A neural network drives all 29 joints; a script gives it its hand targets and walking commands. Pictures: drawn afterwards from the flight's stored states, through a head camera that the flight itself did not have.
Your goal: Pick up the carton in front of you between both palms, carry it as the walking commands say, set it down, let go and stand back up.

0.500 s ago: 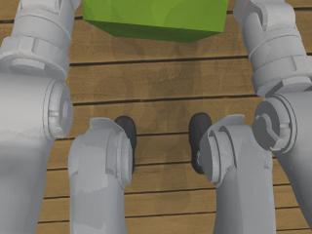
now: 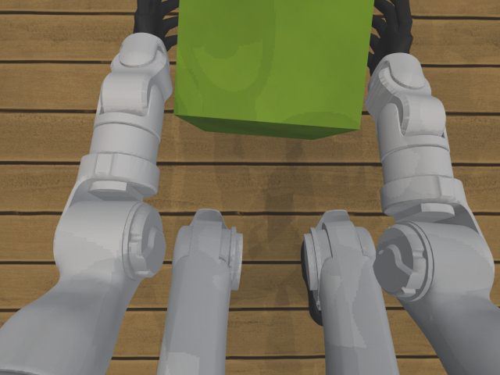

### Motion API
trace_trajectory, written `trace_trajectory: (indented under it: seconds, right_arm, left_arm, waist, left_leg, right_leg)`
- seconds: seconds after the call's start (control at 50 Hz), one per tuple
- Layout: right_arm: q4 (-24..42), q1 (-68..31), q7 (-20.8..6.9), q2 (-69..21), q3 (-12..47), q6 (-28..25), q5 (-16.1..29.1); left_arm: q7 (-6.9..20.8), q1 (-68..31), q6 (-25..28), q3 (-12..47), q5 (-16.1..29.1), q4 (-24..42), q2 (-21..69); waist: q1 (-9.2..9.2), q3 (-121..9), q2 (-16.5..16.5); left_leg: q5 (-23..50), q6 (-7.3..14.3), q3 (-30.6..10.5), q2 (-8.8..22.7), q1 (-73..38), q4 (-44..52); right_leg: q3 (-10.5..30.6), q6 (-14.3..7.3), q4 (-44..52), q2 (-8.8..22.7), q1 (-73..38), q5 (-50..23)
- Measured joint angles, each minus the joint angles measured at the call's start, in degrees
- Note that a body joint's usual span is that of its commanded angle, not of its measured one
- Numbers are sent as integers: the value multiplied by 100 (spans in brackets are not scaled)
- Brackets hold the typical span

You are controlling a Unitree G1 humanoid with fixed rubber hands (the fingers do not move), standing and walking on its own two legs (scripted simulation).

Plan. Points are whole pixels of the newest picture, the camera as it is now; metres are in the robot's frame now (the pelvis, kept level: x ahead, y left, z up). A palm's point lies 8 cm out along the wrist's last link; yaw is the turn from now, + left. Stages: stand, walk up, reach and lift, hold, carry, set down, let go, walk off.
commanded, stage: reach and lift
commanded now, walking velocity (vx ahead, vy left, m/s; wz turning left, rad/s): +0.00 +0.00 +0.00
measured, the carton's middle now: (267, 63) +0.55 +0.02 -0.16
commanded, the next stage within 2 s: none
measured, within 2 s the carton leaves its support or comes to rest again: neither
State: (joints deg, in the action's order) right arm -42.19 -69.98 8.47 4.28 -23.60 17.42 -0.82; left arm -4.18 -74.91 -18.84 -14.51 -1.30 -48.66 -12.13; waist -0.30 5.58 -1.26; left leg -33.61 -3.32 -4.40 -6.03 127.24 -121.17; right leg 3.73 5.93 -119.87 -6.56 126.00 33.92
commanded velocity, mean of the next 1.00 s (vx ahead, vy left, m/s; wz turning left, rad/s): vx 0.00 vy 0.00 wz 0.00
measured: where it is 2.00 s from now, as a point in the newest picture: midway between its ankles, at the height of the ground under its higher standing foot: (264, 294)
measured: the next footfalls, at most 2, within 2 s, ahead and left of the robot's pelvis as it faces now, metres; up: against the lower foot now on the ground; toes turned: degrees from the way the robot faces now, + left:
none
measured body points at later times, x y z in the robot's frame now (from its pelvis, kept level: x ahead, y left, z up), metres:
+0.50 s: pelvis +0.00 +0.00 +0.12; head +0.26 +0.02 +0.48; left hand +0.51 +0.17 +0.05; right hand +0.50 -0.14 +0.06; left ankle +0.10 +0.12 -0.36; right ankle +0.11 -0.14 -0.36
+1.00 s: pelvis +0.05 -0.01 +0.26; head +0.19 +0.01 +0.68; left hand +0.45 +0.16 +0.21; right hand +0.46 -0.14 +0.22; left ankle +0.10 +0.12 -0.36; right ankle +0.11 -0.14 -0.36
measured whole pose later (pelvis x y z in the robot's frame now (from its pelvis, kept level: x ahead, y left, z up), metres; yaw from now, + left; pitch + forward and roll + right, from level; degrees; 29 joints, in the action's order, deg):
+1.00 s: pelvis +0.05 -0.01 +0.26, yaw +2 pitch +29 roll +0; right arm -34.5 -35.7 3.1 -6.9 -24.2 19.1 -11.9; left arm -1.2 -37.3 -19.6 -22.1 -12.6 -36.9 4.3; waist -0.3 -12.2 -0.6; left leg -25.4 -2.0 -6.8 -5.3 72.7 -69.3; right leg 7.1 2.5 -69.2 -5.6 72.3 25.7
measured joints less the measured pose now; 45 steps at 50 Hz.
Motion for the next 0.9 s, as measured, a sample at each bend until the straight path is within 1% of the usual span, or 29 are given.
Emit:
trace_trajectory:
  seconds: [0.08,0.12,0.16,0.22,0.32,0.44,0.52,0.7,0.9]
  right_arm:
    - [-201,105,-234,-269,-611,135,-715]
    - [-223,142,-324,-355,-809,197,-989]
    - [-191,176,-379,-421,-929,244,-1183]
    - [-86,229,-440,-477,-1006,301,-1331]
    - [202,388,-488,-529,-942,403,-1325]
    - [585,829,-484,-637,-713,519,-1194]
    - [722,1237,-471,-714,-560,547,-1102]
    - [688,2142,-465,-875,-349,419,-1041]
    - [676,2994,-515,-1036,-175,225,-1091]
  left_arm:
    - [201,128,-95,-635,-681,-260,294]
    - [272,183,-133,-867,-960,-295,402]
    - [311,234,-157,-1031,-1163,-273,492]
    - [365,298,-186,-1181,-1334,-172,593]
    - [397,482,-273,-1213,-1379,159,723]
    - [384,1003,-423,-1052,-1219,683,874]
    - [351,1454,-472,-941,-1110,905,986]
    - [298,2391,-337,-869,-1099,955,1264]
    - [298,3300,-133,-835,-1140,1040,1531]
  waist:
    - [-26,-565,34]
    - [-39,-729,50]
    - [-46,-833,63]
    - [-45,-922,69]
    - [-26,-1024,50]
    - [-15,-1226,29]
    - [-22,-1400,34]
    - [-30,-1757,62]
    - [-3,-1825,70]
  left_leg:
    - [208,-11,-25,-46,-233,575]
    - [320,-11,-37,-59,-361,858]
    - [423,-8,-50,-65,-482,1113]
    - [546,-6,-69,-64,-641,1427]
    - [648,-14,-89,-49,-885,1813]
    - [635,-17,-110,-38,-1313,2222]
    - [592,-5,-133,-36,-1754,2538]
    - [552,54,-173,-2,-3027,3401]
    - [703,109,-208,48,-4611,4556]
  right_leg:
    - [26,-67,533,28,-228,-177]
    - [45,-89,802,27,-352,-279]
    - [61,-104,1050,18,-470,-378]
    - [85,-110,1361,-3,-621,-505]
    - [121,-104,1743,-33,-849,-627]
    - [149,-132,2139,-26,-1264,-619]
    - [158,-167,2449,-3,-1704,-572]
    - [211,-233,3313,30,-2972,-539]
    - [300,-306,4450,71,-4539,-698]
